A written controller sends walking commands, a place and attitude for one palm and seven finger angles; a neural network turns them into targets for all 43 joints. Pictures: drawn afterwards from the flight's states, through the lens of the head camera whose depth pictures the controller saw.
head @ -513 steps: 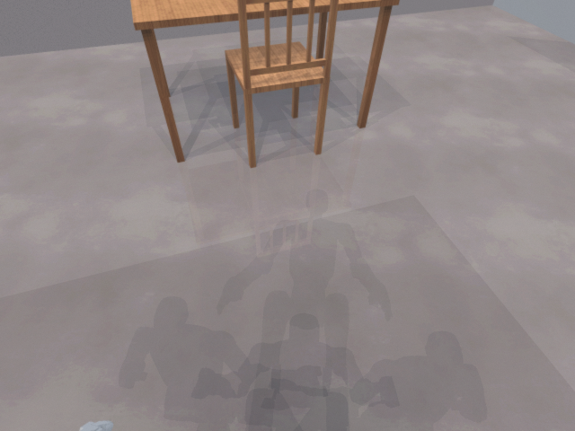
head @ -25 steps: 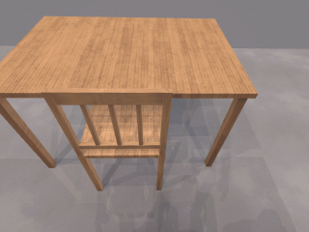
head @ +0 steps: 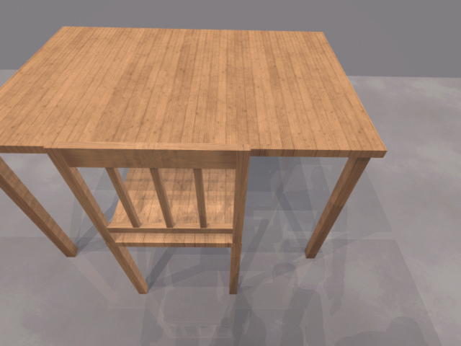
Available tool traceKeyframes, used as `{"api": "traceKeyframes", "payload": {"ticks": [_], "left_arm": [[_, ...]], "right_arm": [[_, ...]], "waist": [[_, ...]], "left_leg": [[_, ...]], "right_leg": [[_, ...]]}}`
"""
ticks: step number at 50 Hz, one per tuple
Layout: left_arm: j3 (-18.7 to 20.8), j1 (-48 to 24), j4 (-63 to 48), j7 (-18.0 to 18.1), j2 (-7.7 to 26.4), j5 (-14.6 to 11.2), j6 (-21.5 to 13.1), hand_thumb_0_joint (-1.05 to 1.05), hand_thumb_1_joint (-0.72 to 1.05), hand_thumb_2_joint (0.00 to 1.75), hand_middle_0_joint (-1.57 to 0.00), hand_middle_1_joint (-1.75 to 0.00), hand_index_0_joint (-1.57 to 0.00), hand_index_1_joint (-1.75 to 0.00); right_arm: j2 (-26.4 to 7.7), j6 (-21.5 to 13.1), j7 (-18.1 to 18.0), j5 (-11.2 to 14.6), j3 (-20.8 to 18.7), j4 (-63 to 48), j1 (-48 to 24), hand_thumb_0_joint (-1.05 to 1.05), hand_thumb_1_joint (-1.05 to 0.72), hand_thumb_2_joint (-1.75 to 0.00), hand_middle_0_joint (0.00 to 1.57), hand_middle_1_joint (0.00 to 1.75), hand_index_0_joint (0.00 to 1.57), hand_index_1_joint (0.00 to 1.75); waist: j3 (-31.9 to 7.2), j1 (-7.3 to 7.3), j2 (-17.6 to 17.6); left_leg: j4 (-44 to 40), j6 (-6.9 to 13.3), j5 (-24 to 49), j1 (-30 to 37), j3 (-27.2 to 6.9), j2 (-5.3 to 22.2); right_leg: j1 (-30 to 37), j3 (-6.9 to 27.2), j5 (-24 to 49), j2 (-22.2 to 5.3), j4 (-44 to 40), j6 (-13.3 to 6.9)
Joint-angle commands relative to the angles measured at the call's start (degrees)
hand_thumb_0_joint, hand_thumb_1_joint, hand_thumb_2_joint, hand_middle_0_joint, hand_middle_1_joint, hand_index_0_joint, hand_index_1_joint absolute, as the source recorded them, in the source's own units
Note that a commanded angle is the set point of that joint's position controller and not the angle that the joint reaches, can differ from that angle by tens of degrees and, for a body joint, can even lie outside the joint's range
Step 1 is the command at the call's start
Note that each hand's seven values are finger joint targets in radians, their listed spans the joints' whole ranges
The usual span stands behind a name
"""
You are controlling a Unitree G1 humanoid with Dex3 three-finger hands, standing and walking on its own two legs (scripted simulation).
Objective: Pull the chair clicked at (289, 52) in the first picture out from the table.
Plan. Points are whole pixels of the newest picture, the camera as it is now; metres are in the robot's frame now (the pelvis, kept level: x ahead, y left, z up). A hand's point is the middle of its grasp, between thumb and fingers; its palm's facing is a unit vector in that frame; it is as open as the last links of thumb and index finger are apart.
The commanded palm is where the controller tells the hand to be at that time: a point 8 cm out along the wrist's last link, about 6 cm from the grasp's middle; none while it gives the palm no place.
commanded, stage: come to a stop and stand still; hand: left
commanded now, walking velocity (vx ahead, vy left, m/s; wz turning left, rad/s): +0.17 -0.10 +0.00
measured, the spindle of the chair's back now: (163, 199) +0.46 +0.19 -0.09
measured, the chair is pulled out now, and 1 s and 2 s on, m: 0.00 0.00 0.00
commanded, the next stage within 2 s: look again from close up in 1.24 s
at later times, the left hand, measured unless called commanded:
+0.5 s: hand out of the picture +0.03 +0.17 -0.17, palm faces +0.02 -0.97 -0.26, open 7.4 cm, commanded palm none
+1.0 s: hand out of the picture +0.01 +0.21 -0.18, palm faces -0.01 -0.98 -0.20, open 7.4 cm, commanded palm none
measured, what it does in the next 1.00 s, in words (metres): stands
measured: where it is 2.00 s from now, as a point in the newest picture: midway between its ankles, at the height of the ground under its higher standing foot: outside the picture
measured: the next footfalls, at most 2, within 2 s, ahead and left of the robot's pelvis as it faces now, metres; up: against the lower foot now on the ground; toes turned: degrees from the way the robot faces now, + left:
none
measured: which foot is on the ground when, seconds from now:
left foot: down 0.00-1.00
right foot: down 0.00-1.00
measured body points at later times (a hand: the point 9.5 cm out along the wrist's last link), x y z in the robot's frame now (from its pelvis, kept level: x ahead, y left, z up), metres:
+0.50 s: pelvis +0.01 -0.02 +0.00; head +0.04 -0.03 +0.45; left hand +0.03 +0.22 -0.15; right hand +0.08 -0.26 -0.16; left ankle +0.01 +0.11 -0.73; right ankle -0.06 -0.12 -0.73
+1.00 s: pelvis -0.03 +0.02 +0.00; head -0.01 +0.04 +0.45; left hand +0.01 +0.26 -0.16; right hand +0.03 -0.21 -0.14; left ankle +0.01 +0.11 -0.73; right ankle -0.06 -0.12 -0.73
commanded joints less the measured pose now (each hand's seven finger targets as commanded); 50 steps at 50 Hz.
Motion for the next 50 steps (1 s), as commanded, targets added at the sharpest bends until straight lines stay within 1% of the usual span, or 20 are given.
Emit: {"api": "traceKeyframes", "payload": {"ticks": [1,3,4,6,8,10,13,16,20,21,22,23,24,28,30,32,35,40,43,50], "left_arm": [[1.1,6.1,-0.9,0.1,3.8,0.0,-1.3,0.0,0.9,0.9,-0.2,-0.3,-0.2,-0.3],[1.1,6.8,-0.4,0.5,3.7,-0.2,-1.5,0.0,0.9,0.9,-0.2,-0.3,-0.2,-0.3],[1.2,7.7,-0.1,0.9,4.5,-0.3,-1.6,0.0,0.9,0.9,-0.2,-0.3,-0.2,-0.3],[1.3,8.8,0.6,1.6,5.5,-0.6,-1.9,0.0,0.9,0.9,-0.2,-0.3,-0.2,-0.3],[1.1,7.3,-0.1,2.1,6.2,-0.7,-2.0,0.0,0.9,0.9,-0.2,-0.3,-0.2,-0.3],[1.5,6.1,-1.6,2.3,7.2,-0.7,-1.5,0.0,0.9,0.9,-0.2,-0.3,-0.2,-0.3],[2.0,3.4,-3.6,2.5,7.0,-0.5,-0.6,0.0,0.9,0.9,-0.2,-0.3,-0.2,-0.3],[2.2,2.3,-4.8,2.4,7.0,-0.2,-0.2,0.0,0.9,0.9,-0.2,-0.3,-0.2,-0.3],[2.0,1.6,-5.5,2.2,8.3,0.0,0.0,0.0,0.9,0.9,-0.2,-0.3,-0.2,-0.3],[2.0,1.5,-5.7,2.2,8.6,0.1,0.0,0.0,0.9,0.9,-0.2,-0.3,-0.2,-0.3],[1.1,-4.7,-11.2,2.1,17.6,-0.4,-1.3,0.0,0.9,0.9,-0.2,-0.3,-0.2,-0.3],[2.4,-4.4,-12.8,2.2,13.4,-0.5,-1.1,0.0,0.9,0.9,-0.2,-0.3,-0.2,-0.3],[1.9,-4.8,-13.1,2.2,11.5,-0.7,-1.0,0.0,0.9,0.9,-0.2,-0.3,-0.2,-0.3],[2.0,-4.3,-15.0,2.4,11.8,-0.5,-0.6,0.0,0.9,0.9,-0.2,-0.3,-0.2,-0.3],[2.2,-5.9,-16.5,2.4,13.0,-0.3,-0.3,0.0,0.9,0.9,-0.2,-0.3,-0.2,-0.3],[1.9,-6.2,-17.5,2.4,12.8,-0.1,0.0,0.0,0.9,0.9,-0.2,-0.3,-0.2,-0.3],[1.7,-6.5,-18.1,2.1,12.4,-0.4,0.6,0.0,0.9,0.9,-0.2,-0.3,-0.2,-0.3],[1.1,-6.0,-17.2,1.6,11.5,-0.2,0.8,0.0,0.9,0.9,-0.2,-0.3,-0.2,-0.3],[0.8,-4.7,-16.0,1.3,11.0,-0.1,0.7,0.0,0.9,0.9,-0.2,-0.3,-0.2,-0.3],[0.6,-3.0,-12.6,1.0,9.9,-0.2,0.2,0.0,0.9,0.9,-0.2,-0.3,-0.2,-0.3]], "right_arm": [[-7.1,-1.5,-0.7,0.3,-1.5,-1.6,3.2,0.0,-0.9,-0.9,0.2,0.3,0.2,0.3],[-6.2,-1.7,-1.0,0.4,-1.0,-1.7,1.7,0.0,-0.9,-0.9,0.2,0.3,0.2,0.3],[-5.4,-1.7,-1.1,0.5,-0.6,-1.9,0.9,0.0,-0.9,-0.9,0.2,0.3,0.2,0.3],[-4.4,-1.4,-1.4,0.6,-0.1,-2.3,-0.3,0.0,-0.9,-0.9,0.2,0.3,0.2,0.3],[-5.0,-0.9,-1.6,0.9,-0.2,-2.3,-0.4,0.0,-0.9,-0.9,0.2,0.3,0.2,0.3],[-5.9,-0.3,-1.8,1.1,-0.8,-2.4,0.1,0.0,-0.9,-0.9,0.2,0.3,0.2,0.3],[-7.3,0.3,-1.8,0.8,-1.7,-3.7,-0.5,0.0,-0.9,-0.9,0.2,0.3,0.2,0.3],[-8.0,0.8,-1.5,0.7,-2.2,-5.5,-2.3,0.0,-0.9,-0.9,0.2,0.3,0.2,0.3],[-7.5,1.3,-0.9,0.7,-1.8,-7.5,-4.5,0.0,-0.9,-0.9,0.2,0.3,0.2,0.3],[-7.6,1.1,-0.8,0.6,-1.7,-7.8,-4.7,0.0,-0.9,-0.9,0.2,0.3,0.2,0.3],[-13.4,-0.1,-0.6,0.0,-1.8,-12.1,-6.0,0.0,-0.9,-0.9,0.2,0.3,0.2,0.3],[-13.4,-1.1,-0.4,0.0,-4.0,-13.4,-7.2,0.0,-0.9,-0.9,0.2,0.3,0.2,0.3],[-11.8,-0.9,-0.3,-0.1,-3.5,-14.4,-7.8,0.0,-0.9,-0.9,0.2,0.3,0.2,0.3],[-7.6,0.6,0.4,-0.5,-2.4,-16.5,-8.5,0.0,-0.9,-0.9,0.2,0.3,0.2,0.3],[-7.7,0.9,0.5,-0.4,-2.5,-16.9,-8.7,0.0,-0.9,-0.9,0.2,0.3,0.2,0.3],[-8.0,0.7,0.6,-0.5,-2.2,-16.8,-7.9,0.0,-0.9,-0.9,0.2,0.3,0.2,0.3],[-10.2,0.6,0.5,-0.3,-2.5,-16.4,-8.6,0.0,-0.9,-0.9,0.2,0.3,0.2,0.3],[-11.2,0.6,0.7,-0.3,-2.2,-15.8,-9.0,0.0,-0.9,-0.9,0.2,0.3,0.2,0.3],[-11.2,0.5,0.8,-0.2,-1.9,-15.1,-8.2,0.0,-0.9,-0.9,0.2,0.3,0.2,0.3],[-10.3,0.1,0.6,0.1,-1.6,-12.1,-6.6,0.0,-0.9,-0.9,0.2,0.3,0.2,0.3]], "waist": [[3.7,0.5,3.9],[2.9,1.25,1.7],[1.8,1.54,-1.2],[0.3,1.4,-5.1],[-0.2,0.67,-3.9],[-0.9,0.57,-2.4],[0.5,0.42,0.6],[-0.4,0.85,1.7],[-0.9,1.16,-2.3],[-2.1,1.13,-2.3],[2.0,-0.63,2.2],[-3.3,0.95,1.3],[-5.8,0.75,0.9],[-0.6,0.91,-7.3],[1.0,0.46,-5.3],[-0.8,0.46,-3.6],[-0.3,0.56,1.1],[1.9,0.88,5.1],[0.7,1.1,2.7],[0.2,0.73,3.5]], "left_leg": [[-6.6,4.4,8.2,3.3,-9.8,8.9],[-1.8,3.2,20.6,2.7,-5.8,7.0],[1.5,1.9,24.0,1.7,-3.1,5.4],[2.6,0.0,21.2,0.4,-0.6,4.1],[0.3,-0.6,24.2,3.0,-0.3,4.0],[0.6,-0.4,30.4,6.0,-0.3,4.4],[0.4,0.2,37.8,9.1,-1.4,6.1],[0.0,0.3,35.0,9.2,-2.8,6.8],[0.0,-0.8,23.7,6.0,-2.5,5.5],[-0.2,-0.8,25.8,6.1,-2.3,5.4],[-3.2,1.3,26.3,9.6,-5.3,4.2],[0.7,1.6,27.3,7.8,-6.2,7.4],[1.8,1.7,26.7,7.1,-6.6,6.9],[6.6,0.0,6.5,-3.0,-1.7,2.2],[6.7,-0.1,5.3,-3.6,-1.3,2.2],[4.7,0.3,12.7,-0.7,-1.4,3.2],[1.8,1.4,17.5,1.2,-4.9,5.7],[-4.6,2.4,5.9,-1.6,-8.2,7.3],[-6.7,2.8,2.5,-0.9,-8.8,7.6],[-9.2,2.5,0.8,0.7,-8.3,7.3]], "right_leg": [[-5.5,-0.6,7.5,-1.0,-1.6,-3.2],[-2.4,1.0,17.2,-2.3,-3.2,-3.2],[0.9,2.6,28.2,-3.9,-3.9,-3.2],[5.6,3.6,51.4,-6.5,-3.2,-3.2],[5.4,2.6,61.9,-6.7,-1.3,-2.0],[3.6,2.2,59.3,-6.1,0.2,-1.6],[-1.7,2.3,45.6,-5.1,0.2,-2.0],[-2.3,3.1,36.5,-5.1,-1.5,-2.6],[-0.3,5.4,36.0,-7.4,-4.4,-4.1],[1.1,4.9,38.9,-7.4,-3.5,-3.9],[-2.2,2.5,28.0,-0.8,-2.1,-3.2],[-4.9,3.3,17.7,-2.8,-1.5,-2.6],[-3.1,4.0,19.4,-3.4,-2.0,-3.2],[-1.2,8.6,28.8,-8.6,-5.0,-4.9],[-2.8,8.1,27.2,-8.8,-4.9,-5.4],[-2.0,6.0,29.3,-6.6,-2.2,-4.6],[-5.3,2.5,17.1,-3.2,-1.2,-2.3],[-6.6,1.0,3.1,-0.9,-2.7,-1.5],[-5.8,0.8,2.4,-0.9,-3.5,-1.3],[-5.5,1.2,4.4,-1.8,-5.1,-1.0]]}}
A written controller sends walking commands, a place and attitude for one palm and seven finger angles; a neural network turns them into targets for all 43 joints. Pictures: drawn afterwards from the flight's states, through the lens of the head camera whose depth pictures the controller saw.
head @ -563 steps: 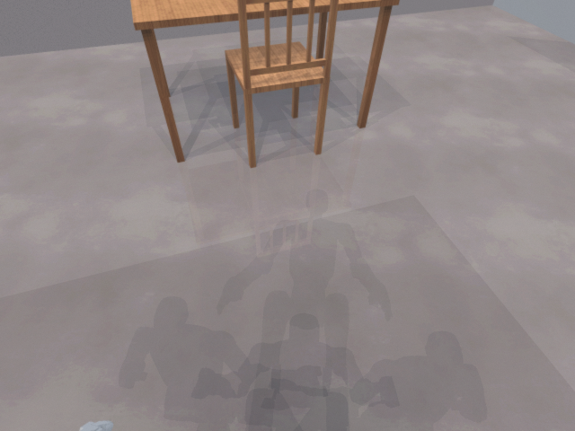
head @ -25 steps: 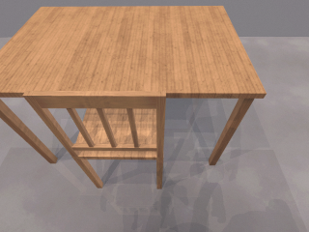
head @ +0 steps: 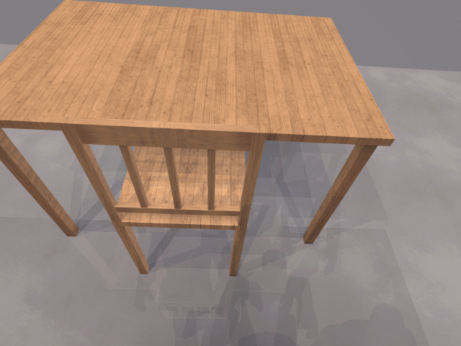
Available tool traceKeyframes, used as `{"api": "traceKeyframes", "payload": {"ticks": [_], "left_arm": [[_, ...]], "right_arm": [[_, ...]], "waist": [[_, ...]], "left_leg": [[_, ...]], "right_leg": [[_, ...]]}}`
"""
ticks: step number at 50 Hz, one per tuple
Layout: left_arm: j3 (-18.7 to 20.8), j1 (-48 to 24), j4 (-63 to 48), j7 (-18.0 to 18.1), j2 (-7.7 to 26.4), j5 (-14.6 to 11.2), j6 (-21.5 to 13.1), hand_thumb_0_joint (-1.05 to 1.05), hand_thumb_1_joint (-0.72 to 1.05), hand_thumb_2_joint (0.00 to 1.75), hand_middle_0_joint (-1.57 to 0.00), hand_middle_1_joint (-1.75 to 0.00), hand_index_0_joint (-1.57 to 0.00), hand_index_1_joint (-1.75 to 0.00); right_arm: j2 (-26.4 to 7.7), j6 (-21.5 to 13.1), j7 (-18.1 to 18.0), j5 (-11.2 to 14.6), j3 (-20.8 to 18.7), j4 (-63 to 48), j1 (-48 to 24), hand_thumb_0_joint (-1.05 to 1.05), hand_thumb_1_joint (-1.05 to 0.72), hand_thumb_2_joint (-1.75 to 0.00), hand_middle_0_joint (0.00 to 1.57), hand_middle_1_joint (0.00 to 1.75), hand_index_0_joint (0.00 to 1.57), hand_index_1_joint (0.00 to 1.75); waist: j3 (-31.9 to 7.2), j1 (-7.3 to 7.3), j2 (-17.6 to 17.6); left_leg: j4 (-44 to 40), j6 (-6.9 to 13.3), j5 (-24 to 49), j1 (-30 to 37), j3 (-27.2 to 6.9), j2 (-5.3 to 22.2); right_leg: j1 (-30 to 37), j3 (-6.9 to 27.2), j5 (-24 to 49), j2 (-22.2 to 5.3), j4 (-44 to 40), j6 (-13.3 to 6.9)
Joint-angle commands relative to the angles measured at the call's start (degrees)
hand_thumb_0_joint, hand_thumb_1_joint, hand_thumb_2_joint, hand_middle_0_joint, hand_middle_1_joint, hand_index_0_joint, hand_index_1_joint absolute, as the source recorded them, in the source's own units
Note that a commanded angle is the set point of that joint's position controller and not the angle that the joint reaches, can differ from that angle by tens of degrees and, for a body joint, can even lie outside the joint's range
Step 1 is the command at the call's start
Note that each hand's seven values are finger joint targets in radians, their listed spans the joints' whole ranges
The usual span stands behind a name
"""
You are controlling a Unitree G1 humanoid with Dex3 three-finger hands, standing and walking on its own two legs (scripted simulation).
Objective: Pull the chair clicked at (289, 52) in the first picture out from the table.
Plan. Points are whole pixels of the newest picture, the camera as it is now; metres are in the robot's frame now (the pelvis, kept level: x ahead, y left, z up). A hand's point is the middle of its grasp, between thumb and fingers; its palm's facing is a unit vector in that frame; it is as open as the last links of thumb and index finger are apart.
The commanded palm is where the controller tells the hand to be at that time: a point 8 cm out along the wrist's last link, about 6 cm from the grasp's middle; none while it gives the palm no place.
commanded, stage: come to a stop and stand still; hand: left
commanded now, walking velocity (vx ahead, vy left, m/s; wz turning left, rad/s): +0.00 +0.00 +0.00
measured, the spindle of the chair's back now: (173, 179) +0.50 +0.17 -0.09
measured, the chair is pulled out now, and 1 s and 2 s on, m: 0.00 0.00 0.00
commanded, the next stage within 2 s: look again from close up in 0.24 s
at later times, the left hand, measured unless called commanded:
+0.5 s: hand out of the picture -0.03 +0.18 -0.17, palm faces -0.01 -0.98 -0.18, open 7.4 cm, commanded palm none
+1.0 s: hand out of the picture +0.01 +0.16 -0.17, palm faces -0.02 -0.98 -0.18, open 7.4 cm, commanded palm none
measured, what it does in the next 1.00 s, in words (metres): stands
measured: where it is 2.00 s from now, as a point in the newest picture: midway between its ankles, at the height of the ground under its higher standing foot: outside the picture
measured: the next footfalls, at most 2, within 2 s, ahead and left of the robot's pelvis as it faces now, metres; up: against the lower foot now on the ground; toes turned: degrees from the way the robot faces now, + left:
none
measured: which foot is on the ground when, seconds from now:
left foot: down 0.00-1.00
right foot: down 0.00-1.00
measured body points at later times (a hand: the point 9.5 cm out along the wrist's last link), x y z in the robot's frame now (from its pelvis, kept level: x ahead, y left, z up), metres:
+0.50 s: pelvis -0.01 +0.01 +0.01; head +0.02 +0.02 +0.45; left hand -0.03 +0.23 -0.16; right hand +0.01 -0.22 -0.15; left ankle +0.04 +0.08 -0.73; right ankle -0.03 -0.15 -0.73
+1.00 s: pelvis +0.01 +0.00 +0.01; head +0.03 +0.00 +0.46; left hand +0.01 +0.21 -0.15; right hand +0.01 -0.23 -0.15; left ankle +0.04 +0.08 -0.73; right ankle -0.03 -0.15 -0.73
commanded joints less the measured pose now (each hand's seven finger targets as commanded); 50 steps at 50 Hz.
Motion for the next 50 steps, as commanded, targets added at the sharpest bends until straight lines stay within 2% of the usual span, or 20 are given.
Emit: {"api": "traceKeyframes", "payload": {"ticks": [1,3,7,10,12,15,19,33,35,37,43,50], "left_arm": [[1.8,4.5,-0.9,0.3,5.7,0.0,-1.6,0.0,0.9,0.9,-0.2,-0.3,-0.2,-0.3],[1.6,5.1,0.1,0.3,5.2,0.1,-1.6,0.0,0.9,0.9,-0.2,-0.3,-0.2,-0.3],[1.4,6.1,2.1,0.3,4.8,0.1,-1.7,0.0,0.9,0.9,-0.2,-0.3,-0.2,-0.3],[1.3,7.1,3.6,0.4,4.2,0.0,-1.7,0.0,0.9,0.9,-0.2,-0.3,-0.2,-0.3],[1.2,7.7,4.4,0.4,4.0,0.1,-1.7,0.0,0.9,0.9,-0.2,-0.3,-0.2,-0.3],[1.2,8.0,5.2,0.4,3.5,0.0,-1.9,0.0,0.9,0.9,-0.2,-0.3,-0.2,-0.3],[1.1,8.1,6.1,0.5,3.0,0.0,-1.9,0.0,0.9,0.9,-0.2,-0.3,-0.2,-0.3],[1.3,7.5,7.2,0.6,2.4,0.0,-2.1,0.0,0.9,0.9,-0.2,-0.3,-0.2,-0.3],[1.4,7.3,7.3,0.6,2.4,0.0,-2.2,0.0,0.9,0.9,-0.2,-0.3,-0.2,-0.3],[1.4,7.1,7.3,0.6,2.5,0.0,-2.2,0.0,0.9,0.9,-0.2,-0.3,-0.2,-0.3],[1.4,6.3,7.4,0.5,2.3,-0.1,-2.2,0.0,0.9,0.9,-0.2,-0.3,-0.2,-0.3],[1.5,6.1,8.0,0.6,2.0,-0.2,-2.4,0.0,0.9,0.9,-0.2,-0.3,-0.2,-0.3]], "right_arm": [[-8.1,-1.3,-0.4,0.5,-2.3,-2.0,0.7,0.0,-0.9,-0.9,0.2,0.3,0.2,0.3],[-7.8,-1.3,-0.4,0.5,-2.2,-1.1,1.2,0.0,-0.9,-0.9,0.2,0.3,0.2,0.3],[-7.8,-1.3,-0.5,0.7,-2.1,0.5,2.2,0.0,-0.9,-0.9,0.2,0.3,0.2,0.3],[-7.4,-1.2,-0.5,0.7,-2.1,1.6,2.4,0.0,-0.9,-0.9,0.2,0.3,0.2,0.3],[-7.2,-1.0,-0.4,0.8,-2.0,2.2,2.5,0.0,-0.9,-0.9,0.2,0.3,0.2,0.3],[-6.8,-1.0,-0.4,0.8,-2.0,3.2,3.2,0.0,-0.9,-0.9,0.2,0.3,0.2,0.3],[-6.6,-1.1,-0.4,0.7,-2.0,4.1,3.5,0.0,-0.9,-0.9,0.2,0.3,0.2,0.3],[-5.8,-1.1,-0.5,0.8,-1.7,5.7,3.8,0.0,-0.9,-0.9,0.2,0.3,0.2,0.3],[-5.7,-1.2,-0.5,0.8,-1.6,5.9,4.1,0.0,-0.9,-0.9,0.2,0.3,0.2,0.3],[-5.6,-1.1,-0.5,0.9,-1.7,6.0,3.9,0.0,-0.9,-0.9,0.2,0.3,0.2,0.3],[-5.4,-1.3,-0.6,0.8,-1.5,6.5,4.4,0.0,-0.9,-0.9,0.2,0.3,0.2,0.3],[-5.2,-1.6,-0.8,0.8,-1.3,7.2,4.7,0.0,-0.9,-0.9,0.2,0.3,0.2,0.3]], "waist": [[-2.6,0.32,3.4],[-1.8,0.33,2.3],[-2.0,0.14,3.0],[-0.6,0.23,3.7],[0.1,0.24,2.5],[-0.1,0.03,1.3],[0.0,-0.1,2.2],[1.4,-0.05,1.2],[0.1,-0.15,1.4],[0.6,-0.11,0.3],[0.0,-0.22,1.6],[-1.5,-0.22,0.9]], "left_leg": [[-11.6,0.5,-0.5,4.7,-9.5,6.9],[-11.9,0.4,-0.8,4.8,-9.2,6.8],[-13.1,0.3,-1.2,6.0,-9.1,7.0],[-14.4,0.1,-3.6,5.2,-9.3,6.8],[-14.6,0.0,-4.9,5.0,-8.9,6.6],[-14.2,-0.3,-4.2,5.4,-8.4,6.3],[-15.0,-0.3,-4.0,5.9,-8.6,6.6],[-14.7,-0.8,-2.0,6.0,-7.6,6.1],[-14.1,-0.9,-0.4,6.9,-7.2,6.0],[-13.5,-1.0,0.1,6.9,-6.9,5.8],[-13.3,-1.0,3.1,7.8,-6.7,6.1],[-11.8,-1.0,8.7,9.8,-6.1,6.1]], "right_leg": [[-2.8,1.7,1.8,-1.9,-5.4,-2.7],[-2.9,1.9,1.7,-2.1,-6.2,-2.6],[-2.9,1.7,1.9,-2.2,-6.6,-2.5],[-3.0,1.7,1.6,-2.5,-7.2,-2.4],[-3.4,2.2,1.1,-2.6,-7.9,-2.6],[-3.7,2.7,1.5,-3.0,-8.2,-2.6],[-3.9,2.4,1.6,-2.8,-7.8,-2.5],[-4.1,3.5,2.6,-3.1,-8.9,-2.5],[-3.6,3.5,3.7,-3.3,-8.7,-2.6],[-3.9,3.9,3.5,-3.3,-9.3,-2.6],[-3.4,3.6,5.0,-3.2,-8.7,-2.7],[-2.1,3.9,8.7,-3.5,-8.6,-2.7]]}}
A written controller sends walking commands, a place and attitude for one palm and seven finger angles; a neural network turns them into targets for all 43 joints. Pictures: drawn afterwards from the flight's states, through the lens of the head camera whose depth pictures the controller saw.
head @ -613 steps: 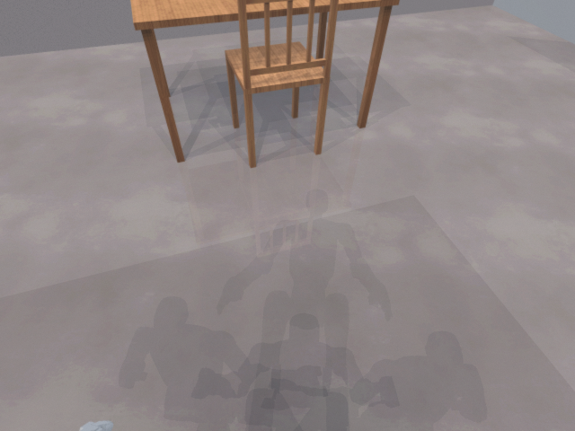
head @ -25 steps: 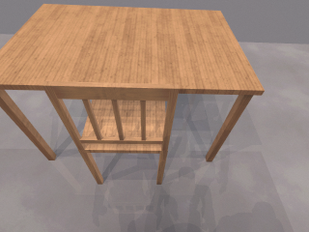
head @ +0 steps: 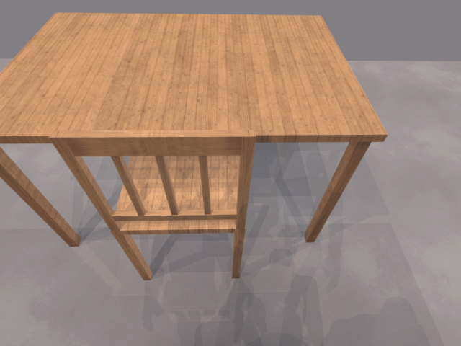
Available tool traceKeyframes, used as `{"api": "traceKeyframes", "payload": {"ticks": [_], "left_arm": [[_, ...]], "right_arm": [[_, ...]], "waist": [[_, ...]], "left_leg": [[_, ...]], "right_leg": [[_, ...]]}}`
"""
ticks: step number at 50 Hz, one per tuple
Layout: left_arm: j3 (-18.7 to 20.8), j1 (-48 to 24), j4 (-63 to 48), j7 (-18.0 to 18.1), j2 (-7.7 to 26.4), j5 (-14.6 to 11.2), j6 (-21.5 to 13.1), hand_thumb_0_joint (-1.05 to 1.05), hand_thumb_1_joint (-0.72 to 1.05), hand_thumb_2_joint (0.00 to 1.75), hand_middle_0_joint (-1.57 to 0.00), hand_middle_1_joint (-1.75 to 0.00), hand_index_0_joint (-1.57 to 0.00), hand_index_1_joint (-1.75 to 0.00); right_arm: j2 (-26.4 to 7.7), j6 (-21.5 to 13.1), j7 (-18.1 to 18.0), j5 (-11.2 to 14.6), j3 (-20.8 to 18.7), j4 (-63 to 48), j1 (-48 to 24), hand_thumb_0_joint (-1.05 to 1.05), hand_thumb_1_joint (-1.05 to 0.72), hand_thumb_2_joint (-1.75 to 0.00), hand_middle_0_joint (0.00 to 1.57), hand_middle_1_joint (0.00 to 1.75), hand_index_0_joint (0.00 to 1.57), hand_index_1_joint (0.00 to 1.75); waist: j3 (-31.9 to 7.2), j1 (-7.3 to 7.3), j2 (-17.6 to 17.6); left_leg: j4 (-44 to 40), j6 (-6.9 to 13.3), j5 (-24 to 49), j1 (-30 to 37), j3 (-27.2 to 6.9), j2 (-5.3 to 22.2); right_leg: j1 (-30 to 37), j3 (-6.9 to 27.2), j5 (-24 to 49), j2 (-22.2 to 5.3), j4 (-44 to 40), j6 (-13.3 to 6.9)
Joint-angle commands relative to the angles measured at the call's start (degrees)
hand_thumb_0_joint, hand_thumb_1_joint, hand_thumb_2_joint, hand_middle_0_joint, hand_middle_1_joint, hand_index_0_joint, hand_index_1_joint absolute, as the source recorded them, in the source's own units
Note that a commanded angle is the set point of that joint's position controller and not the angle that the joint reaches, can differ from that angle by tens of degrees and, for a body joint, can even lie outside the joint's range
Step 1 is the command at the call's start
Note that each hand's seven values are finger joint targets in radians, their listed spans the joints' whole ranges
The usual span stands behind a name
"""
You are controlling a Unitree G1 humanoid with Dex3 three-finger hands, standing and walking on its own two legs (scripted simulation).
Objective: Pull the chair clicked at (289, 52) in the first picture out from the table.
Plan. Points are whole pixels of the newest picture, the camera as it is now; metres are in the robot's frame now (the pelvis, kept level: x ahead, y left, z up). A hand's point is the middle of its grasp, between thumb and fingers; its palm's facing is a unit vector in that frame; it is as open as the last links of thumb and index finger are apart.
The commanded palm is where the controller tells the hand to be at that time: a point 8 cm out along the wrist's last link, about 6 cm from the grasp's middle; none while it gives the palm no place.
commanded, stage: look again from close up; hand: left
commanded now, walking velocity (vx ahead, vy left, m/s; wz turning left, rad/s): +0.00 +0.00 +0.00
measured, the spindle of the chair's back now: (168, 186) +0.49 +0.18 -0.10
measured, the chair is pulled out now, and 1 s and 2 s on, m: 0.00 0.00 0.00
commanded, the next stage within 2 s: raise the hand toward the chair's back in 0.88 s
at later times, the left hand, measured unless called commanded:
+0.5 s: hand out of the picture +0.01 +0.16 -0.17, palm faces +0.01 -0.98 -0.19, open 7.4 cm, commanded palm none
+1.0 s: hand out of the picture +0.01 +0.14 -0.17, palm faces +0.02 -0.98 -0.19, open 7.4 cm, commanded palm +0.11 +0.20 -0.07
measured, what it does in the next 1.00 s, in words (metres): stands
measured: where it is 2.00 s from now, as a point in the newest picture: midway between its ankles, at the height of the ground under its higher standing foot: outside the picture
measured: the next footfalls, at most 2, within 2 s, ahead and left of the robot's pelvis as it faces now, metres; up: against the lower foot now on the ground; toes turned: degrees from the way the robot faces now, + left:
none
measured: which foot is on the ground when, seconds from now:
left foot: down 0.00-1.00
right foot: down 0.00-1.00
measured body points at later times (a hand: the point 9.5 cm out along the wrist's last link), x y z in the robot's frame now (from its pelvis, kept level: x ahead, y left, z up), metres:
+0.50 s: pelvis +0.02 -0.01 +0.00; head +0.03 -0.01 +0.45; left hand +0.01 +0.21 -0.16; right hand +0.02 -0.24 -0.16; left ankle +0.03 +0.09 -0.74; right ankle -0.03 -0.15 -0.74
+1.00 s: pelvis +0.02 -0.02 +0.00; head +0.04 -0.02 +0.45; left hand +0.01 +0.20 -0.16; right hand +0.02 -0.24 -0.16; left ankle +0.03 +0.09 -0.74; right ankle -0.03 -0.15 -0.74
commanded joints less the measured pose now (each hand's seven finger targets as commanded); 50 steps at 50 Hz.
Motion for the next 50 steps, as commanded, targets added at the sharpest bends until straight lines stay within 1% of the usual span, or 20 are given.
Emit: {"api": "traceKeyframes", "payload": {"ticks": [1,4,6,11,12,15,17,19,21,22,24,29,32,35,37,40,43,48,49,50], "left_arm": [[1.4,4.9,-1.0,0.3,5.7,-0.1,-0.8,0.0,0.9,0.9,-0.2,-0.3,-0.2,-0.3],[1.4,4.7,-0.9,0.3,5.9,0.0,-0.7,0.0,0.9,0.9,-0.2,-0.3,-0.2,-0.3],[1.4,4.8,-0.8,0.2,5.7,0.0,-0.8,0.0,0.9,0.9,-0.2,-0.3,-0.2,-0.3],[1.4,4.8,-0.5,0.3,5.8,0.0,-0.9,0.0,0.9,0.9,-0.2,-0.3,-0.2,-0.3],[1.3,4.7,-0.6,0.2,5.9,0.0,-0.8,0.0,0.9,0.9,-0.2,-0.3,-0.2,-0.3],[1.4,4.9,-0.3,0.2,5.7,0.0,-0.8,0.0,0.9,0.9,-0.2,-0.3,-0.2,-0.3],[1.4,4.9,-0.2,0.2,5.9,0.0,-0.8,0.0,0.9,0.9,-0.2,-0.3,-0.2,-0.3],[1.4,4.9,-0.1,0.2,5.8,0.0,-0.8,0.0,0.9,0.9,-0.2,-0.3,-0.2,-0.3],[1.4,5.0,0.1,0.2,5.8,-0.1,-0.9,0.0,0.9,0.9,-0.2,-0.3,-0.2,-0.3],[1.4,5.2,0.1,0.2,5.9,-0.1,-0.9,0.0,0.9,0.9,-0.2,-0.3,-0.2,-0.3],[1.4,5.1,0.1,0.2,5.7,-0.1,-0.9,0.0,0.9,0.9,-0.2,-0.3,-0.2,-0.3],[1.4,5.1,0.3,0.2,5.9,-0.1,-0.9,0.0,0.9,0.9,-0.2,-0.3,-0.2,-0.3],[1.3,5.3,0.3,0.2,6.0,-0.2,-1.0,0.0,0.9,0.9,-0.2,-0.3,-0.2,-0.3],[1.4,5.4,0.3,0.2,5.8,-0.2,-1.0,0.0,0.9,0.9,-0.2,-0.3,-0.2,-0.3],[1.4,5.5,0.4,0.2,5.8,-0.2,-1.0,0.0,0.9,0.9,-0.2,-0.3,-0.2,-0.3],[1.4,5.6,0.6,0.1,5.7,-0.2,-1.0,0.0,0.9,0.9,-0.2,-0.3,-0.2,-0.3],[1.4,5.7,0.6,0.1,5.8,-0.2,-1.1,0.0,0.9,0.9,-0.2,-0.3,-0.2,-0.3],[1.3,6.2,0.7,0.1,5.8,-0.2,-1.1,0.0,0.9,0.9,-0.2,-0.3,-0.2,-0.3],[1.0,8.1,0.9,2.3,6.7,0.8,-2.6,0.0,0.9,0.9,-0.2,-0.3,-0.2,-0.3],[6.3,-32.2,-85.0,2.0,18.3,-10.4,-14.4,0.0,0.88,0.89,-0.2,-0.3,-0.2,-0.3]], "right_arm": [[-5.7,-0.7,-0.1,0.2,-1.1,-1.5,2.7,0.0,-0.9,-0.9,0.2,0.3,0.2,0.3],[-5.7,-0.6,-0.1,0.2,-1.0,-1.2,2.5,0.0,-0.9,-0.9,0.2,0.3,0.2,0.3],[-5.6,-0.6,-0.1,0.2,-1.0,-1.2,2.8,0.0,-0.9,-0.9,0.2,0.3,0.2,0.3],[-5.4,-0.7,-0.2,0.2,-1.0,-0.8,2.8,0.0,-0.9,-0.9,0.2,0.3,0.2,0.3],[-5.5,-0.7,-0.2,0.3,-1.0,-1.0,2.6,0.0,-0.9,-0.9,0.2,0.3,0.2,0.3],[-5.4,-0.7,-0.3,0.2,-0.9,-0.8,2.8,0.0,-0.9,-0.9,0.2,0.3,0.2,0.3],[-5.5,-0.7,-0.3,0.3,-0.9,-0.7,2.8,0.0,-0.9,-0.9,0.2,0.3,0.2,0.3],[-5.5,-0.8,-0.4,0.2,-0.8,-0.6,2.9,0.0,-0.9,-0.9,0.2,0.3,0.2,0.3],[-5.5,-0.8,-0.4,0.2,-0.7,-0.5,3.1,0.0,-0.9,-0.9,0.2,0.3,0.2,0.3],[-5.5,-0.8,-0.4,0.3,-0.8,-0.5,2.8,0.0,-0.9,-0.9,0.2,0.3,0.2,0.3],[-5.4,-0.9,-0.5,0.2,-0.7,-0.4,2.9,0.0,-0.9,-0.9,0.2,0.3,0.2,0.3],[-5.2,-0.7,-0.5,0.2,-0.6,-0.1,2.8,0.0,-0.9,-0.9,0.2,0.3,0.2,0.3],[-5.3,-0.7,-0.5,0.3,-0.7,0.0,3.0,0.0,-0.9,-0.9,0.2,0.3,0.2,0.3],[-5.3,-0.8,-0.6,0.1,-0.6,0.0,3.2,0.0,-0.9,-0.9,0.2,0.3,0.2,0.3],[-5.1,-0.7,-0.6,0.2,-0.6,0.1,3.0,0.0,-0.9,-0.9,0.2,0.3,0.2,0.3],[-5.2,-0.8,-0.6,0.1,-0.6,0.1,3.2,0.0,-0.9,-0.9,0.2,0.3,0.2,0.3],[-5.1,-0.8,-0.7,0.2,-0.6,0.2,3.1,0.0,-0.9,-0.9,0.2,0.3,0.2,0.3],[-5.0,-0.8,-0.7,0.2,-0.5,0.2,3.2,0.0,-0.9,-0.9,0.2,0.3,0.2,0.3],[-6.4,-1.9,-0.2,0.5,-0.4,-4.6,-0.2,0.0,-0.9,-0.9,0.2,0.3,0.2,0.3],[-16.4,-9.6,-2.7,2.7,-2.3,-23.2,3.2,0.0,-0.9,-0.9,0.2,0.3,0.2,0.3]], "waist": [[-0.9,0.34,0.2],[0.3,0.35,-0.2],[-0.1,0.3,-0.3],[-1.2,0.35,-0.8],[-0.4,0.4,-0.9],[-0.5,0.36,0.4],[-0.3,0.42,-0.6],[-1.0,0.34,0.3],[-0.8,0.45,-0.1],[-0.6,0.57,-1.1],[-0.6,0.44,-0.6],[0.7,0.48,-0.7],[0.3,0.51,-1.0],[-0.5,0.49,-0.1],[0.3,0.6,-0.9],[-0.3,0.48,0.0],[-0.2,0.48,-1.0],[0.3,0.54,-0.5],[1.3,1.63,-6.2],[-27.6,-5.4,4.0]], "left_leg": [[-5.5,-0.7,5.3,5.6,-7.6,6.7],[-6.0,-0.9,3.9,5.1,-7.6,6.7],[-5.9,-0.9,4.0,5.4,-7.5,6.6],[-5.1,-1.0,7.1,6.4,-7.1,6.6],[-5.2,-1.0,7.3,6.2,-7.1,6.7],[-5.6,-1.0,6.9,6.5,-7.2,6.7],[-5.7,-1.0,7.0,6.5,-7.2,6.8],[-5.4,-1.0,8.6,7.1,-7.2,6.8],[-5.4,-1.0,8.9,7.1,-7.1,6.8],[-5.4,-1.0,9.3,7.2,-7.1,6.8],[-5.3,-1.0,9.8,7.3,-7.1,6.8],[-5.6,-1.3,8.5,6.7,-7.1,6.6],[-5.5,-1.2,8.6,6.9,-7.0,6.6],[-5.4,-1.2,9.7,7.4,-7.2,6.7],[-5.5,-1.2,9.2,7.1,-7.1,6.7],[-5.4,-1.3,9.7,7.3,-7.0,6.7],[-5.2,-1.4,10.2,7.4,-7.0,6.7],[-5.4,-1.4,9.7,7.2,-6.9,6.7],[7.2,-2.5,15.3,1.8,-6.3,7.1],[-0.3,-0.5,18.8,19.6,-4.1,1.6]], "right_leg": [[-4.4,2.4,6.1,-2.9,-4.8,-2.7],[-4.8,2.4,4.9,-2.9,-5.2,-2.7],[-4.7,2.6,5.2,-3.0,-5.4,-2.8],[-3.7,2.8,7.4,-3.1,-5.4,-2.8],[-4.0,2.8,7.3,-2.9,-5.5,-2.8],[-4.1,2.7,6.8,-3.0,-5.6,-2.8],[-3.9,2.7,6.7,-2.8,-5.9,-2.8],[-3.5,2.8,8.0,-3.0,-5.6,-2.8],[-3.4,2.6,8.1,-3.0,-5.6,-2.7],[-3.2,2.7,8.2,-2.9,-6.0,-2.7],[-3.1,2.8,8.7,-3.1,-6.0,-2.8],[-3.5,2.9,7.6,-3.0,-6.8,-2.8],[-3.1,3.0,7.6,-2.8,-7.1,-2.8],[-2.8,3.0,8.4,-3.0,-6.8,-2.9],[-3.0,2.9,7.9,-2.8,-7.3,-2.8],[-2.7,2.9,8.5,-3.0,-7.1,-2.9],[-2.6,3.0,9.2,-2.9,-7.3,-2.9],[-2.9,3.0,8.6,-3.0,-7.7,-2.9],[-2.5,5.3,29.4,-5.0,-7.7,-2.7],[-0.2,-1.9,27.0,0.8,0.9,-3.6]]}}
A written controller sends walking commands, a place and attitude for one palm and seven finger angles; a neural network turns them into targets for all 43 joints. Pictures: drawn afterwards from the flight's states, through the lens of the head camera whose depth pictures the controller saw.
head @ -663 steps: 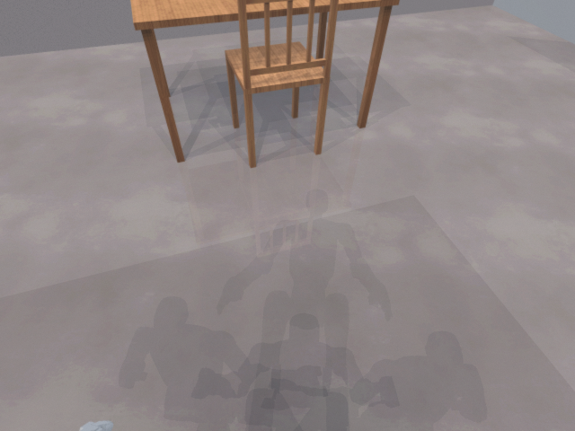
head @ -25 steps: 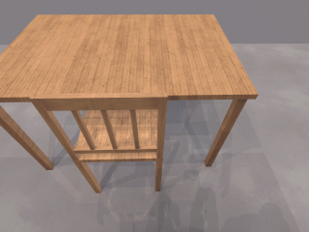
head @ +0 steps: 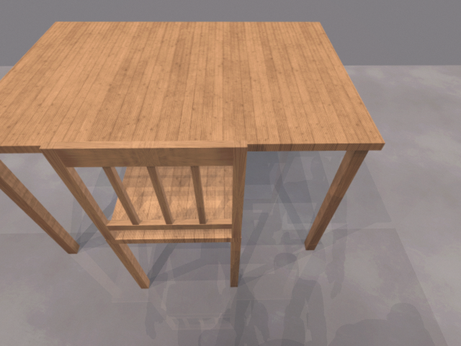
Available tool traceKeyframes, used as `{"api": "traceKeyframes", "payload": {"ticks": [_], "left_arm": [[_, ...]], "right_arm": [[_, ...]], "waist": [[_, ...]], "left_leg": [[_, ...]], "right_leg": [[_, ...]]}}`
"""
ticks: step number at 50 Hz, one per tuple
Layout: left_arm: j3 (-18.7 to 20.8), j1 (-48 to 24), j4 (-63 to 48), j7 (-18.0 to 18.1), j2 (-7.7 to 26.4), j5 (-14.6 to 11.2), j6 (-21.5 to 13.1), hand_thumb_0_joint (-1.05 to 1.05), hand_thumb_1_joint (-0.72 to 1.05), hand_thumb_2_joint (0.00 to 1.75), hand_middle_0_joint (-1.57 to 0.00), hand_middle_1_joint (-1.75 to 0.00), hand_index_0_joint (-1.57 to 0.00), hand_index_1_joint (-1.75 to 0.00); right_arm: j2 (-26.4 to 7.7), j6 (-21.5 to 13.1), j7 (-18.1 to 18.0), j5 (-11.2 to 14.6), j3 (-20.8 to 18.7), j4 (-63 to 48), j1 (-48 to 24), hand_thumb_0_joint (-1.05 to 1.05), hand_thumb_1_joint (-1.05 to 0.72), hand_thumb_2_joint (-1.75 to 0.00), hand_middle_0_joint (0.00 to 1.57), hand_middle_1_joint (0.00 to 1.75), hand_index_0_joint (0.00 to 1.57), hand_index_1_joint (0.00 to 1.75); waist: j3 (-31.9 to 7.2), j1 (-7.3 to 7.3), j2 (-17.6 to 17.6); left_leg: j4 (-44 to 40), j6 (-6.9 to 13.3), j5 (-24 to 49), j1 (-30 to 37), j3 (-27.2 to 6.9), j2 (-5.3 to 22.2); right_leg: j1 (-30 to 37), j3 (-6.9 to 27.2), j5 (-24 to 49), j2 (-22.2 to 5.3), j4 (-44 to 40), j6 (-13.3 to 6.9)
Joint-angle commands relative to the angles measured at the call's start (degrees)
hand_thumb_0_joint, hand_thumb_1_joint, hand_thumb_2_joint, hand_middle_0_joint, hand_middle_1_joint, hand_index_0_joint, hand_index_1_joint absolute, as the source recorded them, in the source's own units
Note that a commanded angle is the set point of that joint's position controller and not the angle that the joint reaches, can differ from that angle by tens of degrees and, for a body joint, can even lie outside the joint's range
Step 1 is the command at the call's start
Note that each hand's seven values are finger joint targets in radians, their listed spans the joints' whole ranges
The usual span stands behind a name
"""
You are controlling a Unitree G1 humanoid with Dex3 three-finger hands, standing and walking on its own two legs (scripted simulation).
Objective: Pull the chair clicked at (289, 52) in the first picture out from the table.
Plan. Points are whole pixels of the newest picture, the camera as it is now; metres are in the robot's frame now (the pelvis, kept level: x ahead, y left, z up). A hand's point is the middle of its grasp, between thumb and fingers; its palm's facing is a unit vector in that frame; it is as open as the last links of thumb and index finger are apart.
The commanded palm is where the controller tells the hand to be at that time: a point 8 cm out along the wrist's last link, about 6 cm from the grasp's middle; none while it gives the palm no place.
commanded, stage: raise the hand toward the chair's back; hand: left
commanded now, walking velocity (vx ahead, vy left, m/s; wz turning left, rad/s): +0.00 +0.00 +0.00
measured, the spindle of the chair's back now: (161, 196) +0.46 +0.20 -0.10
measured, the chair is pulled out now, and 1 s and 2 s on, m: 0.00 0.00 0.00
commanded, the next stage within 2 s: none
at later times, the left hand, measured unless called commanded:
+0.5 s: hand out of the picture +0.12 +0.16 -0.08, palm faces +0.15 -0.99 -0.03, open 10.1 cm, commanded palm +0.12 +0.22 -0.06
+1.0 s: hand (133, 322) +0.17 +0.18 -0.06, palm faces +0.06 -1.00 -0.04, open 14.4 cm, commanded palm +0.14 +0.24 -0.05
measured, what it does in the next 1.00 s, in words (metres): lowers itself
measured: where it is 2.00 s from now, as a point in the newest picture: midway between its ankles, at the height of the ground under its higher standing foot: outside the picture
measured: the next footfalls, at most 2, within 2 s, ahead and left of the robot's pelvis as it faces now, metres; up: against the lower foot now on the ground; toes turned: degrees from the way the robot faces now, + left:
none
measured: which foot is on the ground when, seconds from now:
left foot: down 0.00-1.00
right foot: down 0.00-1.00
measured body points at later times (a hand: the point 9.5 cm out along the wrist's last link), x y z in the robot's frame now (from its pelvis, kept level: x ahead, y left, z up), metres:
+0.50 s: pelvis -0.06 -0.03 -0.11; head -0.01 -0.02 +0.34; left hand +0.11 +0.22 -0.07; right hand +0.20 -0.25 -0.15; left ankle +0.01 +0.11 -0.74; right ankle -0.05 -0.13 -0.74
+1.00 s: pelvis -0.05 -0.01 -0.10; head +0.02 +0.00 +0.35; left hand +0.16 +0.24 -0.06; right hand +0.10 -0.27 -0.18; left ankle +0.01 +0.11 -0.74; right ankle -0.06 -0.13 -0.74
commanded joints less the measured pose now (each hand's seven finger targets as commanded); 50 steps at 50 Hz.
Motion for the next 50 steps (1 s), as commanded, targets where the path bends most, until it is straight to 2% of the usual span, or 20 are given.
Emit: {"api": "traceKeyframes", "payload": {"ticks": [1,2,3,4,5,6,7,9,11,13,16,20,22,25,27,31,34,38,42,50], "left_arm": [[6.8,-9.1,-73.0,4.6,15.2,-6.4,-12.0,0.0,0.85,0.88,-0.2,-0.29,-0.2,-0.29],[1.4,5.0,-64.8,6.5,5.5,-7.7,-4.9,0.0,0.83,0.87,-0.19,-0.29,-0.19,-0.29],[-2.8,4.9,-63.6,5.3,-1.9,-8.9,-4.3,0.0,0.81,0.86,-0.19,-0.29,-0.19,-0.29],[-2.1,1.2,-65.6,4.3,-0.6,-9.2,-6.7,0.0,0.78,0.85,-0.19,-0.28,-0.19,-0.28],[1.2,1.2,-63.3,3.3,2.7,-8.6,-9.7,0.0,0.76,0.84,-0.19,-0.28,-0.19,-0.28],[2.8,3.5,-59.0,1.6,2.0,-8.7,-13.4,0.0,0.74,0.83,-0.18,-0.27,-0.18,-0.27],[2.5,10.1,-53.7,-1.1,-0.3,-8.9,-16.8,0.0,0.71,0.82,-0.18,-0.27,-0.18,-0.27],[4.4,18.3,-51.6,-7.7,-2.1,-11.5,-25.5,0.0,0.67,0.8,-0.18,-0.26,-0.18,-0.26],[6.8,19.4,-53.2,-15.1,-0.3,-14.1,-34.1,0.0,0.62,0.78,-0.17,-0.26,-0.17,-0.26],[13.8,18.1,-54.2,-19.8,6.7,-15.1,-37.9,0.0,0.57,0.76,-0.17,-0.25,-0.17,-0.25],[14.3,13.0,-64.8,-18.7,8.3,-16.2,-33.1,0.0,0.5,0.73,-0.16,-0.24,-0.16,-0.24],[12.9,3.1,-80.7,-13.1,9.5,-15.3,-32.0,0.0,0.41,0.69,-0.15,-0.22,-0.15,-0.22],[11.0,-3.6,-85.8,-12.4,10.7,-14.3,-34.1,0.0,0.36,0.67,-0.15,-0.22,-0.15,-0.22],[8.3,-2.9,-81.6,-15.0,9.0,-14.9,-34.9,0.0,0.29,0.64,-0.14,-0.2,-0.14,-0.2],[8.6,-1.1,-74.9,-17.8,9.5,-15.9,-31.7,0.0,0.25,0.62,-0.13,-0.2,-0.13,-0.2],[13.2,1.5,-72.2,-19.6,12.2,-17.9,-24.1,0.0,0.15,0.58,-0.13,-0.18,-0.13,-0.18],[16.7,4.0,-74.7,-17.3,12.8,-18.4,-21.9,0.0,0.08,0.55,-0.12,-0.17,-0.12,-0.17],[16.5,4.3,-75.6,-13.7,11.5,-17.3,-24.5,0.0,-0.01,0.51,-0.11,-0.16,-0.11,-0.16],[14.0,5.2,-71.7,-13.2,10.0,-16.2,-27.7,0.0,-0.1,0.47,-0.1,-0.14,-0.1,-0.14],[14.0,3.5,-75.2,-13.0,11.3,-16.3,-29.2,0.0,-0.29,0.39,-0.08,-0.11,-0.08,-0.11]], "right_arm": [[-11.6,-14.4,-3.8,2.1,-1.4,-22.3,-2.6,0.0,-0.9,-0.9,0.2,0.3,0.2,0.3],[-9.6,-16.0,-2.9,3.4,-2.4,-21.6,-1.9,0.0,-0.9,-0.9,0.2,0.3,0.2,0.3],[-9.6,-16.5,-2.7,3.6,-2.5,-21.0,-0.7,0.0,-0.9,-0.9,0.2,0.3,0.2,0.3],[-11.1,-17.2,-2.6,3.0,-3.2,-24.3,-2.2,0.0,-0.9,-0.9,0.2,0.3,0.2,0.3],[-12.7,-17.5,-2.4,1.8,-4.0,-25.4,-1.9,0.0,-0.9,-0.9,0.2,0.3,0.2,0.3],[-12.6,-17.4,-2.3,0.8,-4.5,-26.9,-1.9,0.0,-0.9,-0.9,0.2,0.3,0.2,0.3],[-12.1,-17.4,-1.5,0.8,-4.8,-28.8,-3.3,0.0,-0.9,-0.9,0.2,0.3,0.2,0.3],[-11.1,-17.5,0.0,0.1,-5.7,-32.6,-6.3,0.0,-0.9,-0.9,0.2,0.3,0.2,0.3],[-10.8,-17.3,1.6,0.5,-6.4,-35.8,-8.3,0.0,-0.9,-0.9,0.2,0.3,0.2,0.3],[-11.3,-16.2,2.4,1.0,-7.1,-39.2,-9.0,0.0,-0.9,-0.9,0.2,0.3,0.2,0.3],[-10.8,-13.8,1.2,1.7,-6.5,-45.5,-11.0,0.0,-0.9,-0.9,0.2,0.3,0.2,0.3],[-9.4,-12.2,-0.7,1.4,-5.6,-46.5,-7.3,0.0,-0.9,-0.9,0.2,0.3,0.2,0.3],[-9.7,-12.5,-1.8,0.8,-4.9,-45.6,-5.6,0.0,-0.9,-0.9,0.2,0.3,0.2,0.3],[-9.9,-14.0,-2.7,0.9,-4.0,-43.4,-5.1,0.0,-0.9,-0.9,0.2,0.3,0.2,0.3],[-10.5,-14.4,-3.2,1.4,-3.5,-42.4,-5.4,0.0,-0.9,-0.9,0.2,0.3,0.2,0.3],[-10.6,-14.4,-3.9,2.3,-3.2,-42.8,-5.9,0.0,-0.9,-0.9,0.2,0.3,0.2,0.3],[-9.4,-14.2,-3.7,2.2,-3.5,-42.8,-6.2,0.0,-0.9,-0.9,0.2,0.3,0.2,0.3],[-8.7,-14.3,-3.1,1.6,-4.0,-41.3,-5.7,0.0,-0.9,-0.9,0.2,0.3,0.2,0.3],[-9.6,-14.6,-2.5,1.5,-4.3,-40.4,-5.6,0.0,-0.9,-0.9,0.2,0.3,0.2,0.3],[-11.1,-14.8,-2.4,1.6,-4.4,-41.6,-4.1,0.0,-0.9,-0.9,0.2,0.3,0.2,0.3]], "waist": [[-26.9,0.93,13.8],[-18.2,-1.53,12.2],[-9.2,-2.01,5.9],[-2.6,-3.27,2.4],[-3.6,-4.45,-2.5],[-3.6,-4.3,-9.1],[-3.3,-1.77,-10.0],[-8.9,2.63,-14.1],[-12.9,4.01,-9.5],[-17.1,5.22,-2.8],[-21.6,5.12,1.4],[-21.8,0.8,4.3],[-21.4,-2.08,3.4],[-19.7,-3.36,3.6],[-18.1,-3.53,1.1],[-22.2,-0.43,-0.3],[-25.8,1.6,-0.2],[-24.3,1.11,-0.9],[-19.9,-0.04,-1.1],[-23.2,-0.02,2.6]], "left_leg": [[-0.5,1.3,26.7,22.7,-2.9,3.2],[-0.8,0.1,22.6,14.4,-4.2,2.3],[0.8,0.3,17.9,7.5,-4.2,2.1],[3.7,0.4,10.2,1.3,-5.2,1.4],[7.4,0.8,6.2,-2.6,-5.4,0.5],[11.3,0.5,4.2,-7.8,-5.7,0.3],[14.2,0.1,2.5,-11.9,-4.9,-0.1],[20.3,-1.0,1.2,-20.1,-4.0,-0.2],[25.9,-1.5,0.7,-25.7,-3.4,-0.5],[30.2,-1.4,0.3,-29.2,-2.1,-0.8],[32.2,-0.4,-4.2,-31.1,-0.6,-1.4],[35.2,0.7,-7.3,-31.0,-2.8,0.1],[37.2,1.2,-8.3,-32.1,-4.1,0.9],[38.8,1.1,-9.4,-33.7,-4.9,1.2],[39.4,1.2,-11.5,-36.3,-5.2,1.2],[37.6,1.1,-10.8,-36.4,-5.0,0.8],[35.4,1.1,-5.5,-33.4,-5.1,0.8],[34.0,1.0,-2.6,-31.7,-5.2,0.9],[33.0,0.9,-5.1,-31.9,-5.3,1.0],[30.4,0.7,-5.7,-27.2,-5.9,1.2]], "right_leg": [[-7.0,-1.7,15.2,1.5,7.1,-3.0],[-12.0,-3.8,5.7,1.6,9.1,-2.1],[-14.1,-4.4,5.6,1.4,8.3,-1.8],[-17.8,-5.2,5.8,1.5,6.8,-1.6],[-21.6,-5.5,5.4,1.7,7.5,-1.4],[-26.6,-6.1,3.4,2.1,10.7,-1.2],[-29.0,-5.8,1.8,2.2,13.4,-1.4],[-32.7,-5.2,1.6,2.5,21.4,-1.9],[-35.3,-3.7,3.1,2.2,27.8,-2.5],[-35.8,-1.4,3.7,1.5,32.0,-3.1],[-35.5,1.4,-1.6,1.3,31.9,-2.5],[-40.0,3.7,-7.3,1.8,30.3,-2.1],[-43.8,3.5,-9.1,2.7,31.0,-2.1],[-45.7,3.7,-11.0,2.8,30.4,-2.1],[-45.8,4.6,-14.5,2.8,28.9,-1.8],[-39.8,5.9,-16.3,1.7,26.8,-1.3],[-35.5,4.3,-8.0,1.5,28.0,-1.1],[-36.8,1.6,-2.6,1.8,29.7,-1.0],[-41.0,0.1,-6.7,2.3,29.7,-1.5],[-41.5,-2.5,-6.8,2.7,31.0,-2.2]]}}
